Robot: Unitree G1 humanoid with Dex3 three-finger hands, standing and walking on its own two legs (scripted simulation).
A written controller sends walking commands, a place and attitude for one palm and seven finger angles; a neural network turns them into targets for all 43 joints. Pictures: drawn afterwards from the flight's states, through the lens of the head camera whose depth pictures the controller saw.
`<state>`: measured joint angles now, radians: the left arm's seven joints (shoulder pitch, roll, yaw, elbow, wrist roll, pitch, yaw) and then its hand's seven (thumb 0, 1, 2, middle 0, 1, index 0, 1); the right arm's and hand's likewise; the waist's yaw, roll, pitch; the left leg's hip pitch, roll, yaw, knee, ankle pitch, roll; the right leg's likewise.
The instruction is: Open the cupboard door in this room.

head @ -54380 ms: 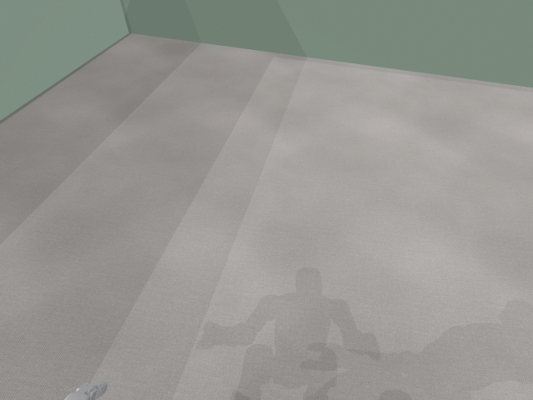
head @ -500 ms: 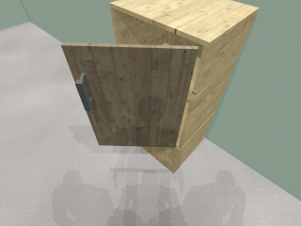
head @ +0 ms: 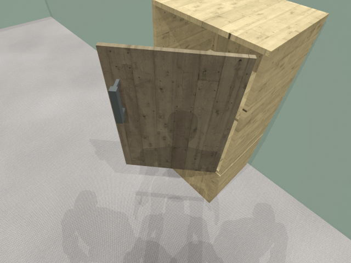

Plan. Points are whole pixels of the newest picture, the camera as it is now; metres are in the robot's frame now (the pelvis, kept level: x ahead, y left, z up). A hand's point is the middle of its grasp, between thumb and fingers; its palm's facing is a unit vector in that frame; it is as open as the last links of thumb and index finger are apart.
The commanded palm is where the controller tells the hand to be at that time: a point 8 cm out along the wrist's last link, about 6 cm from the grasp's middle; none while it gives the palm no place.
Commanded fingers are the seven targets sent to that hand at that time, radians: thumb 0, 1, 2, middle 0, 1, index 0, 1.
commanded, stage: come to a stop and stand still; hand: left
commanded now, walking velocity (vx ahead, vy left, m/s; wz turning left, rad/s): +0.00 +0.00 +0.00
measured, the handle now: (118, 101) +0.55 +0.24 +0.02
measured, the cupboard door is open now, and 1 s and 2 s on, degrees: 41 41 41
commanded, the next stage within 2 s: look again from close up in 0.96 s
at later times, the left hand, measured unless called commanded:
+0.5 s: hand out of the picture +0.05 +0.21 -0.18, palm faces -0.03 -0.99 -0.17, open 7.3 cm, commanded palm none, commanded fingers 0.00 0.90 0.90 -0.20 -0.30 -0.20 -0.30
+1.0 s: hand out of the picture +0.01 +0.17 -0.18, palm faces +0.01 -0.98 -0.21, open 7.3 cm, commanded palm none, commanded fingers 0.00 0.90 0.90 -0.20 -0.30 -0.20 -0.30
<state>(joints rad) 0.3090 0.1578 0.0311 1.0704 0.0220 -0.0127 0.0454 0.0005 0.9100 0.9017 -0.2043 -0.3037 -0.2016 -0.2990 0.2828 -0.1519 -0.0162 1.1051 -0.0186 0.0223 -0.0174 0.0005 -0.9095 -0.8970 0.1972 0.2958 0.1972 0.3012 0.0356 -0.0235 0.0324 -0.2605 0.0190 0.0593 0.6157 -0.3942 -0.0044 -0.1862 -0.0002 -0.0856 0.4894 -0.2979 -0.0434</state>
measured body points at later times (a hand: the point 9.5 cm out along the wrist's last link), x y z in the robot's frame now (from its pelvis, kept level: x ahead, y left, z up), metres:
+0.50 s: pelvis -0.01 +0.03 +0.01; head +0.03 +0.05 +0.45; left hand +0.05 +0.26 -0.16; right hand -0.04 -0.19 -0.14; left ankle +0.02 +0.14 -0.74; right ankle -0.04 -0.11 -0.70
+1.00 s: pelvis -0.01 -0.01 +0.00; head -0.01 -0.01 +0.45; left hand +0.01 +0.22 -0.16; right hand +0.02 -0.24 -0.16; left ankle +0.02 +0.14 -0.74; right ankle -0.04 -0.12 -0.74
